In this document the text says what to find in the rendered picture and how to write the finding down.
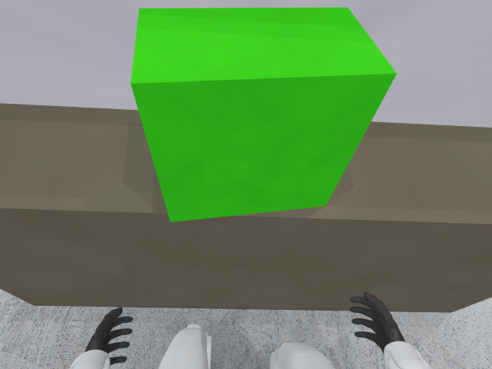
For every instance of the robot right forearm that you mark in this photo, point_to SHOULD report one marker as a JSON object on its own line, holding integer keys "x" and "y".
{"x": 402, "y": 355}

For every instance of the pedestal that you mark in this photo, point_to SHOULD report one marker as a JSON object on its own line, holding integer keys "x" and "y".
{"x": 83, "y": 223}

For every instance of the left robot hand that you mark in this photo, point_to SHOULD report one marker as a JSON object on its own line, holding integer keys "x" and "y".
{"x": 103, "y": 334}

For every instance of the robot thigh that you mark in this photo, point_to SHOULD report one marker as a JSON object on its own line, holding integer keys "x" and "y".
{"x": 294, "y": 355}
{"x": 190, "y": 349}

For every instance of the carton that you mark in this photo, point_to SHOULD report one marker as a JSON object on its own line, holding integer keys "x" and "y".
{"x": 253, "y": 110}

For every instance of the robot left forearm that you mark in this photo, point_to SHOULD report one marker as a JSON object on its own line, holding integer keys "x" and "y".
{"x": 93, "y": 359}

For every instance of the robot right thigh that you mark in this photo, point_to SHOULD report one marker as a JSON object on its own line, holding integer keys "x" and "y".
{"x": 294, "y": 355}

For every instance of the right robot hand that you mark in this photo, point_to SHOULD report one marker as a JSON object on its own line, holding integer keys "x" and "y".
{"x": 382, "y": 323}

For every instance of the robot left thigh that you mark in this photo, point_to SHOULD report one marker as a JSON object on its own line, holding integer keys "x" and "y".
{"x": 190, "y": 349}

